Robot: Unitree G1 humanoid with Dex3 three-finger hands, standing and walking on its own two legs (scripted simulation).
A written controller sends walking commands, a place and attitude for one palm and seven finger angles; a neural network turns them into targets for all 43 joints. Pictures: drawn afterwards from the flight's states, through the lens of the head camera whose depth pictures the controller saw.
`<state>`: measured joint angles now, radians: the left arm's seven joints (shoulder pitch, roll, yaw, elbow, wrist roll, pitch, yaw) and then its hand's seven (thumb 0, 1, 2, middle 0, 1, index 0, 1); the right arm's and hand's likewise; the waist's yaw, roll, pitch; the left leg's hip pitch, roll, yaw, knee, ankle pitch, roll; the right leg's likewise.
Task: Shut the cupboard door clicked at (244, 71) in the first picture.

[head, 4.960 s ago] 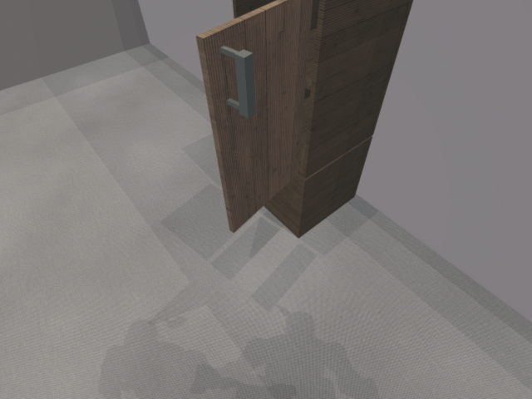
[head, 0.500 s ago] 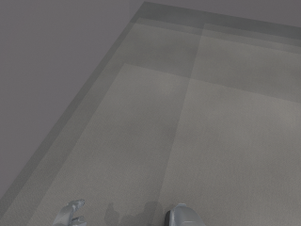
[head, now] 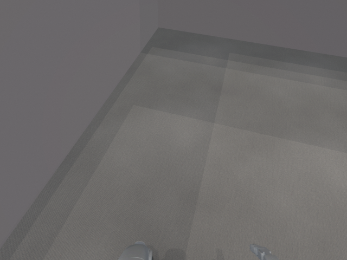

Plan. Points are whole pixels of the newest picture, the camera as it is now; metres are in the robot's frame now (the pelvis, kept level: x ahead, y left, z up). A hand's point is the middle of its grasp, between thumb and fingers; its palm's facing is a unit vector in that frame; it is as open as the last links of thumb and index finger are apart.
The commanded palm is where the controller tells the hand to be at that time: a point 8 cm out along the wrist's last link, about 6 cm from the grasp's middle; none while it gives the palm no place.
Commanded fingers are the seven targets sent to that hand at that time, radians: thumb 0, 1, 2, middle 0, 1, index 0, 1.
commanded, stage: walk around to get in front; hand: left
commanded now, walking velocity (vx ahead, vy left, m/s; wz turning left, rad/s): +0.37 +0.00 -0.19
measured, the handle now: out of the picture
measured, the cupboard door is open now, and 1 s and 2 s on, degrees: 100 100 100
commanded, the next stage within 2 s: walk to a spot facing it in 0.08 s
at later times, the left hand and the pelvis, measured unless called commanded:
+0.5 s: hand (125, 193) +0.32 +0.19 -0.17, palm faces +0.02 -0.97 -0.23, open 7.3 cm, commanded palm none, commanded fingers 0.00 0.90 0.90 -0.20 -0.30 -0.20 -0.30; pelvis +0.20 -0.01 -0.01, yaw +3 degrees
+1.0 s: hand (103, 211) +0.26 +0.24 -0.17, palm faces +0.38 -0.89 -0.26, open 7.3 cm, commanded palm none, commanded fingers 0.00 0.90 0.90 -0.20 -0.30 -0.20 -0.30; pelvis +0.26 +0.00 -0.01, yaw +20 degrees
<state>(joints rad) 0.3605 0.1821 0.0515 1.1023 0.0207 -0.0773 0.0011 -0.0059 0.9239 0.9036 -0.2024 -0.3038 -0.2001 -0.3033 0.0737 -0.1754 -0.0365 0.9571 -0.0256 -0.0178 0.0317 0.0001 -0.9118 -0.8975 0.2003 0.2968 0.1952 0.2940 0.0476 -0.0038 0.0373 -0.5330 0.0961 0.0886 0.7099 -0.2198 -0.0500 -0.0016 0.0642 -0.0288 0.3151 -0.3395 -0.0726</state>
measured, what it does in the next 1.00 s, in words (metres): walks ahead, turning left: left foot, then right foot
